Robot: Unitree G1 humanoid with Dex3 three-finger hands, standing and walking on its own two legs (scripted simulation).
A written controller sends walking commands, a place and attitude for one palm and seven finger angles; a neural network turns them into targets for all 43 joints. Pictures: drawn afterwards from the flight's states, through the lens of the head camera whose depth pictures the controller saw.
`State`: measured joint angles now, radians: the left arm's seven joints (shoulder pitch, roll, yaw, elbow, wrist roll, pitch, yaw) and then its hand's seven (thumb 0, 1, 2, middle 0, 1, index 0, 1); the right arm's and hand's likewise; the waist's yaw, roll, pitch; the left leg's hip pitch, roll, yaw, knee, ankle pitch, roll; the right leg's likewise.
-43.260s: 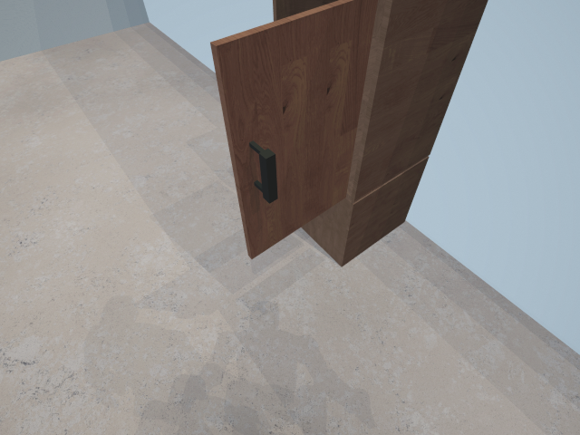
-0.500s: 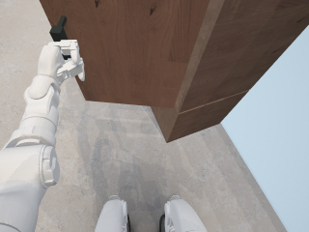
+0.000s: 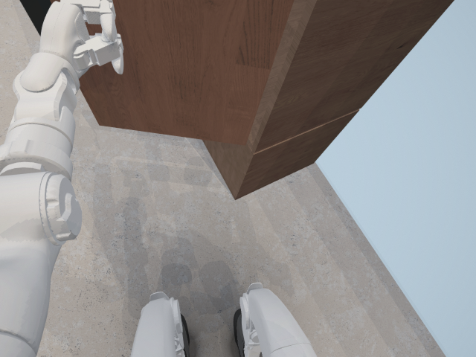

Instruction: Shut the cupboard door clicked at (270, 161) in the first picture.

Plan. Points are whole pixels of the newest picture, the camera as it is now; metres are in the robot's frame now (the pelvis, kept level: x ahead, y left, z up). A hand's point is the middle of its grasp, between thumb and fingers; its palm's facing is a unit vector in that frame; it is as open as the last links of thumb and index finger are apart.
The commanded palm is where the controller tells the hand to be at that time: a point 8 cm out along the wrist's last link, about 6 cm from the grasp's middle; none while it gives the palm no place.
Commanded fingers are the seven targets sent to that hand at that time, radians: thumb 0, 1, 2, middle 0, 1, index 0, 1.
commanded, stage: push the door shut along its arc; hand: left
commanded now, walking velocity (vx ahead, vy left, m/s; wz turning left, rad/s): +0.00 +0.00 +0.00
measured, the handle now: (56, 20) +0.62 +0.20 +0.10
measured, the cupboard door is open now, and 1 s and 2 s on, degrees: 57 48 48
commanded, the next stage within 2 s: pull the fist back off the door in 0.52 s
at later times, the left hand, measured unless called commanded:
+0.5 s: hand (126, 29) +0.60 +0.10 +0.11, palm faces -0.32 -0.95 -0.03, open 3.0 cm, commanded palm +0.63 +0.10 +0.10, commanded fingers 0.00 0.90 0.90 -1.30 -1.50 -1.30 -1.50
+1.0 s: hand (148, 23) +0.62 +0.07 +0.10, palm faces +0.06 -1.00 -0.04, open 3.1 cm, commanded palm +0.58 +0.09 +0.10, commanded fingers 0.00 0.90 0.90 -1.30 -1.50 -1.30 -1.50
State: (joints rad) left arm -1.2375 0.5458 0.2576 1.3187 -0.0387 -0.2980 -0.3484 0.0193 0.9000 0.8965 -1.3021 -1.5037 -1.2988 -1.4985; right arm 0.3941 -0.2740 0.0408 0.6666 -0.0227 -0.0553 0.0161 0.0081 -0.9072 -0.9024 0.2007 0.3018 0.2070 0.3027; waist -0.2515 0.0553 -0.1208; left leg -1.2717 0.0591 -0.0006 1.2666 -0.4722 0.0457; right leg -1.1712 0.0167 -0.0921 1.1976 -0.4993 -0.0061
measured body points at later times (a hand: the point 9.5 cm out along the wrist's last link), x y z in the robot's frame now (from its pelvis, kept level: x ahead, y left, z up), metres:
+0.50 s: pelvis +0.01 -0.01 -0.01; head +0.19 +0.02 +0.40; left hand +0.61 +0.15 +0.11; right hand -0.05 -0.27 -0.10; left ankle +0.05 +0.09 -0.62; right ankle +0.03 -0.13 -0.62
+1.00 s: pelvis +0.00 -0.02 +0.00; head +0.19 -0.01 +0.41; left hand +0.61 +0.12 +0.11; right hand -0.07 -0.24 -0.10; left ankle +0.05 +0.09 -0.62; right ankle +0.03 -0.13 -0.62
